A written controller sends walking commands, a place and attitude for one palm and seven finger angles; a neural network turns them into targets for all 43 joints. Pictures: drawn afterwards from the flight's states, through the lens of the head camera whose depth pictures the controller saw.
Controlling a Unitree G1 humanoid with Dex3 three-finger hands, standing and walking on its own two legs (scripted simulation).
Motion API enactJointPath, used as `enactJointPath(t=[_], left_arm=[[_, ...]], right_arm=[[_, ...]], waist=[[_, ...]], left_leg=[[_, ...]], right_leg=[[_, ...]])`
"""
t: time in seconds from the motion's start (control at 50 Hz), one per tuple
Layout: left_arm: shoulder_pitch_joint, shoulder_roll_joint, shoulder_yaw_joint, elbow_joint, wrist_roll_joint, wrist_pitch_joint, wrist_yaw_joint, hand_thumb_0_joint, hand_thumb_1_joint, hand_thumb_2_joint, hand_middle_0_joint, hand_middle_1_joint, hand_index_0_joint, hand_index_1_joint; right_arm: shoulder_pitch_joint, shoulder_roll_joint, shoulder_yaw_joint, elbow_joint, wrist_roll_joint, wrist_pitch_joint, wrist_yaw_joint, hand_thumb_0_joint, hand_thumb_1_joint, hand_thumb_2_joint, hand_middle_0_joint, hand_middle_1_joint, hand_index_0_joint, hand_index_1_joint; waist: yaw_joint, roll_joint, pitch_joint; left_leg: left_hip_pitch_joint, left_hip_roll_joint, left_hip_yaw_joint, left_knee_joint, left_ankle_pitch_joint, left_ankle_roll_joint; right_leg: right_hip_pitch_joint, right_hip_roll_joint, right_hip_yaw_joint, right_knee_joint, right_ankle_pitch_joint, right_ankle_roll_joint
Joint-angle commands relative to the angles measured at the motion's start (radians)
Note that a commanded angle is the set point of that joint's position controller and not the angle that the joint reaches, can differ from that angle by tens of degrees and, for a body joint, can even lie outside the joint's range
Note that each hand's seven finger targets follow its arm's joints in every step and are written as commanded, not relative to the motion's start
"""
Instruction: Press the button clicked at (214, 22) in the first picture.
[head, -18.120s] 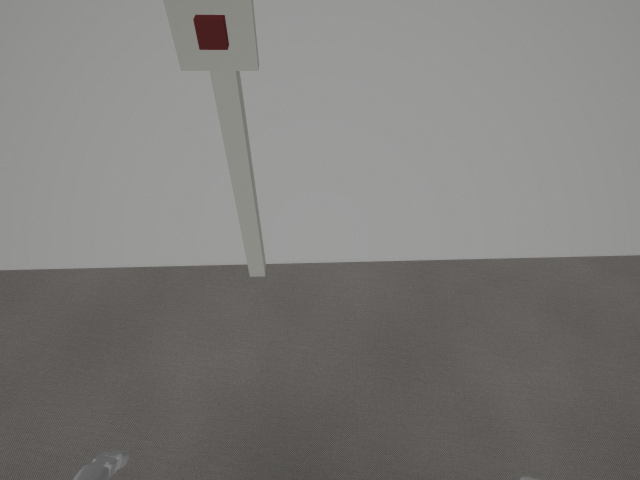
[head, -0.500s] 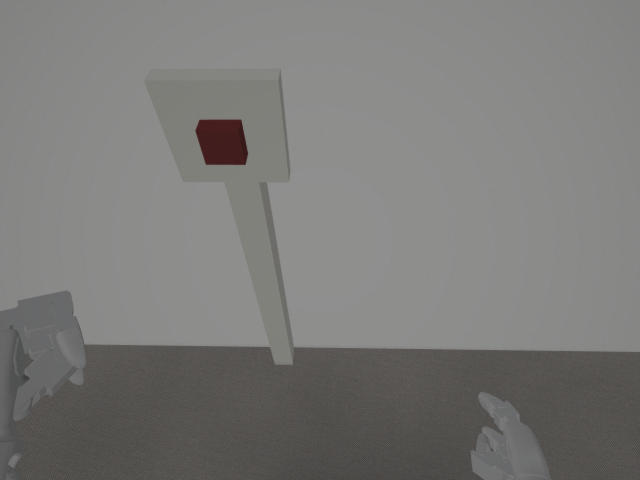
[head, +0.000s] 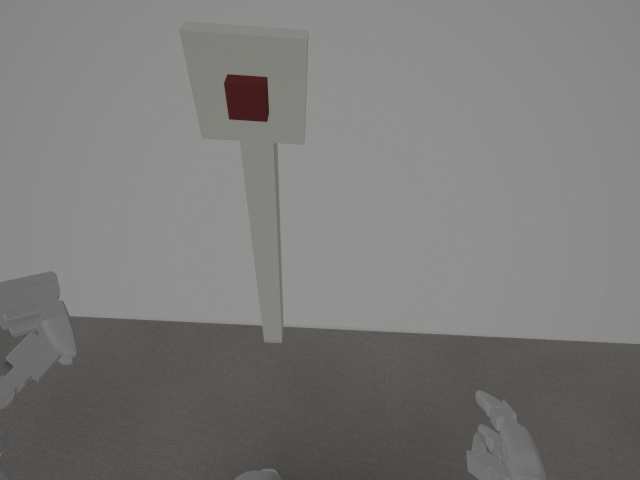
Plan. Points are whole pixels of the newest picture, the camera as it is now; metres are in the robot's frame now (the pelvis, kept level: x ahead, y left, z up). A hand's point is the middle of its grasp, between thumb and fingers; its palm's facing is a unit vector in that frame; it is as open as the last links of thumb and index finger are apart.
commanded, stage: step back with the hand held close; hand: left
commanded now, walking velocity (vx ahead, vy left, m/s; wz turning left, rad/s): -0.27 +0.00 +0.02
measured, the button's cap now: (248, 97) +0.59 +0.17 +0.16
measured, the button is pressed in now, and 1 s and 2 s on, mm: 0 0 0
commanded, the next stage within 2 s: stop stepping back and stand still in 0.38 s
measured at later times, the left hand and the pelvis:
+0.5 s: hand out of the picture +0.09 +0.20 +0.19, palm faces +0.20 -0.84 -0.51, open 3.1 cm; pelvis -0.12 -0.01 +0.00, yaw -2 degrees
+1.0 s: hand out of the picture +0.02 +0.23 +0.20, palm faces +0.24 -0.84 -0.49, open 3.1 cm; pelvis -0.17 +0.01 +0.02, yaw -3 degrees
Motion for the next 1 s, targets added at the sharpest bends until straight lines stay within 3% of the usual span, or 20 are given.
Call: enactJointPath(t=[0.0, 0.04, 0.08, 0.12, 0.22, 0.3, 0.4, 0.46, 0.54, 0.62, 0.66, 0.68, 0.7, 0.74, 0.8, 0.86, 0.9, 0.94, 0.96, 0.98], left_arm=[[-0.033, 0.173, 0.121, -0.224, -0.006, -0.076, 0.040, 0.000, 0.900, 0.900, -1.300, -1.500, -1.300, -1.500], [-0.028, 0.170, 0.157, -0.216, 0.018, -0.086, 0.039, 0.000, 0.900, 0.900, -1.300, -1.500, -1.300, -1.500], [-0.013, 0.194, 0.174, -0.202, 0.013, -0.091, 0.035, 0.000, 0.900, 0.900, -1.300, -1.500, -1.300, -1.500], [0.014, 0.180, 0.165, -0.199, 0.007, -0.099, 0.030, 0.000, 0.900, 0.900, -1.300, -1.500, -1.300, -1.500], [0.054, 0.150, 0.093, -0.217, -0.029, -0.096, 0.009, 0.000, 0.900, 0.900, -1.300, -1.500, -1.300, -1.500], [0.038, 0.205, 0.114, -0.251, -0.041, -0.113, -0.010, 0.000, 0.900, 0.900, -1.300, -1.500, -1.300, -1.500], [0.057, 0.270, 0.214, -0.296, -0.075, -0.135, -0.019, 0.000, 0.900, 0.900, -1.300, -1.500, -1.300, -1.500], [0.163, 0.281, 0.255, -0.215, -0.101, -0.121, -0.018, 0.000, 0.900, 0.900, -1.300, -1.500, -1.300, -1.500], [0.069, 0.215, 0.169, -0.117, -0.077, -0.048, -0.005, 0.000, 0.900, 0.900, -1.300, -1.500, -1.300, -1.500], [-0.166, 0.155, 0.056, 0.033, -0.021, -0.015, 0.005, 0.000, 0.900, 0.900, -1.300, -1.500, -1.300, -1.500], [-0.236, 0.175, 0.057, -0.010, 0.001, -0.034, 0.005, 0.000, 0.900, 0.900, -1.300, -1.500, -1.300, -1.500], [-0.216, 0.185, 0.062, -0.057, 0.003, -0.048, 0.007, 0.000, 0.900, 0.900, -1.300, -1.500, -1.300, -1.500], [-0.239, 0.184, 0.045, -0.156, -0.005, -0.063, 0.002, 0.000, 0.900, 0.900, -1.300, -1.500, -1.300, -1.500], [-0.220, 0.186, 0.045, -0.289, -0.003, -0.084, 0.006, 0.000, 0.900, 0.900, -1.300, -1.500, -1.300, -1.500], [-0.001, 0.201, 0.092, -0.360, -0.013, -0.069, 0.015, 0.000, 0.900, 0.900, -1.300, -1.500, -1.300, -1.500], [0.213, 0.215, 0.158, -0.270, -0.030, -0.038, 0.019, 0.000, 0.900, 0.900, -1.300, -1.500, -1.300, -1.500], [0.201, 0.190, 0.145, -0.207, -0.037, -0.023, 0.019, 0.000, 0.900, 0.900, -1.300, -1.500, -1.300, -1.500], [0.151, 0.184, 0.140, -0.130, -0.038, 0.000, 0.020, 0.000, 0.900, 0.900, -1.300, -1.500, -1.300, -1.500], [0.144, 0.189, 0.141, -0.088, -0.039, 0.013, 0.017, 0.000, 0.900, 0.900, -1.300, -1.500, -1.300, -1.500], [0.100, 0.196, 0.134, -0.071, -0.046, 0.018, 0.011, 0.000, 0.900, 0.900, -1.300, -1.500, -1.300, -1.500]], right_arm=[[-0.063, -0.137, -0.046, -0.141, -0.004, -0.060, -0.029, 0.000, -0.900, -0.900, 0.200, 0.300, 0.200, 0.300], [-0.080, -0.141, -0.053, -0.143, -0.012, -0.082, -0.033, 0.000, -0.900, -0.900, 0.200, 0.300, 0.200, 0.300], [-0.071, -0.118, -0.064, -0.135, -0.014, -0.090, -0.028, 0.000, -0.900, -0.900, 0.200, 0.300, 0.200, 0.300], [-0.076, -0.115, -0.068, -0.129, -0.013, -0.106, -0.018, 0.000, -0.900, -0.900, 0.200, 0.300, 0.200, 0.300], [-0.060, -0.113, -0.055, -0.060, -0.024, -0.132, 0.006, 0.000, -0.900, -0.900, 0.200, 0.300, 0.200, 0.300], [-0.058, -0.118, -0.051, -0.025, -0.025, -0.115, 0.017, 0.000, -0.900, -0.900, 0.200, 0.300, 0.200, 0.300], [-0.099, -0.099, -0.054, -0.075, -0.007, -0.080, 0.013, 0.000, -0.900, -0.900, 0.200, 0.300, 0.200, 0.300], [-0.136, -0.091, -0.048, -0.107, 0.025, -0.070, -0.003, 0.000, -0.900, -0.900, 0.200, 0.300, 0.200, 0.300], [-0.157, -0.097, -0.056, -0.082, 0.017, -0.039, -0.020, 0.000, -0.900, -0.900, 0.200, 0.300, 0.200, 0.300], [-0.115, -0.122, -0.035, -0.053, 0.010, -0.073, -0.049, 0.000, -0.900, -0.900, 0.200, 0.300, 0.200, 0.300], [-0.114, -0.140, -0.033, -0.061, 0.007, -0.100, -0.055, 0.000, -0.900, -0.900, 0.200, 0.300, 0.200, 0.300], [-0.077, -0.138, -0.032, -0.069, 0.009, -0.109, -0.048, 0.000, -0.900, -0.900, 0.200, 0.300, 0.200, 0.300], [-0.065, -0.118, -0.028, -0.070, 0.004, -0.125, -0.040, 0.000, -0.900, -0.900, 0.200, 0.300, 0.200, 0.300], [-0.068, -0.119, -0.040, -0.071, -0.012, -0.157, -0.024, 0.000, -0.900, -0.900, 0.200, 0.300, 0.200, 0.300], [-0.068, -0.101, -0.037, -0.093, -0.012, -0.179, 0.001, 0.000, -0.900, -0.900, 0.200, 0.300, 0.200, 0.300], [-0.074, -0.102, -0.035, -0.097, -0.016, -0.162, 0.010, 0.000, -0.900, -0.900, 0.200, 0.300, 0.200, 0.300], [-0.088, -0.099, -0.033, -0.099, -0.018, -0.122, 0.004, 0.000, -0.900, -0.900, 0.200, 0.300, 0.200, 0.300], [-0.102, -0.099, -0.039, -0.098, -0.018, -0.084, -0.011, 0.000, -0.900, -0.900, 0.200, 0.300, 0.200, 0.300], [-0.092, -0.095, -0.041, -0.097, -0.011, -0.069, -0.017, 0.000, -0.900, -0.900, 0.200, 0.300, 0.200, 0.300], [-0.091, -0.090, -0.045, -0.086, -0.005, -0.048, -0.020, 0.000, -0.900, -0.900, 0.200, 0.300, 0.200, 0.300]], waist=[[-0.039, 0.107, -0.093], [-0.024, 0.299, -0.104], [-0.026, 0.212, -0.113], [-0.020, 0.140, -0.116], [-0.022, 0.189, -0.180], [-0.006, 0.190, -0.307], [-0.002, 0.074, -0.422], [-0.009, -0.114, -0.328], [-0.045, -0.045, 0.010], [-0.056, -0.065, 0.222], [-0.038, 0.077, 0.170], [-0.031, 0.146, 0.059], [-0.032, 0.257, -0.042], [-0.026, 0.274, -0.158], [-0.005, 0.185, -0.253], [-0.007, 0.245, -0.254], [-0.023, 0.305, -0.168], [-0.024, 0.227, -0.104], [-0.025, 0.067, -0.088], [-0.028, -0.159, -0.075]], left_leg=[[0.015, 0.127, -0.243, -0.279, -0.196, 0.015], [-0.318, 0.315, -0.449, -0.567, -0.403, 0.088], [-0.276, 0.342, -0.441, -0.558, -0.287, 0.109], [-0.155, 0.305, -0.370, -0.473, -0.117, 0.106], [0.177, 0.239, -0.306, -0.475, 0.122, 0.039], [0.422, 0.199, -0.206, -0.318, 0.643, -0.024], [0.515, 0.135, -0.093, -0.208, 0.698, -0.018], [0.440, 0.068, -0.070, -0.056, 0.233, -0.046], [0.250, 0.037, -0.128, 0.218, 0.063, -0.075], [0.142, 0.078, -0.132, -0.108, 0.038, -0.035], [0.151, 0.098, -0.189, -0.288, 0.224, -0.003], [0.203, 0.154, -0.282, -0.317, 0.358, 0.014], [0.272, 0.198, -0.394, -0.405, 0.365, -0.026], [0.314, 0.253, -0.485, -0.516, 0.142, -0.043], [0.326, 0.241, -0.387, -0.531, 0.010, 0.008], [0.243, 0.175, -0.252, -0.576, -0.082, -0.065], [0.086, 0.152, -0.203, -0.605, -0.224, -0.108], [-0.047, 0.111, -0.145, -0.513, -0.295, -0.111], [-0.028, 0.057, -0.082, -0.314, -0.236, -0.090], [0.008, 0.012, -0.050, 0.044, -0.113, -0.072]], right_leg=[[-0.009, -0.046, 0.133, -0.073, -0.314, -0.032], [0.302, 0.079, 0.062, 0.335, -0.177, 0.012], [0.248, 0.078, 0.107, 0.482, -0.254, 0.004], [0.186, 0.076, 0.099, 0.389, -0.298, 0.000], [0.127, 0.092, 0.032, 0.002, -0.363, -0.010], [0.161, 0.070, 0.041, -0.270, -0.076, -0.023], [0.137, 0.029, 0.046, -0.178, 0.167, 0.008], [-0.016, -0.117, 0.091, -0.245, 0.144, -0.024], [-0.295, -0.249, 0.238, -0.378, -0.413, -0.165], [-0.193, -0.149, 0.146, -0.325, -0.376, -0.085], [-0.027, -0.030, 0.085, -0.163, -0.090, -0.039], [0.031, 0.005, 0.048, -0.061, -0.032, -0.019], [0.051, 0.043, 0.038, 0.047, -0.153, -0.012], [0.077, 0.061, 0.114, 0.223, -0.355, -0.014], [0.133, 0.048, 0.098, 0.181, -0.298, -0.013], [0.236, 0.085, -0.004, 0.039, -0.302, -0.015], [0.320, 0.115, -0.072, -0.044, -0.330, -0.030], [0.400, 0.108, -0.079, -0.161, -0.344, -0.059], [0.332, 0.029, -0.001, -0.255, -0.355, -0.095], [0.145, -0.176, 0.267, -0.399, -0.482, -0.169]])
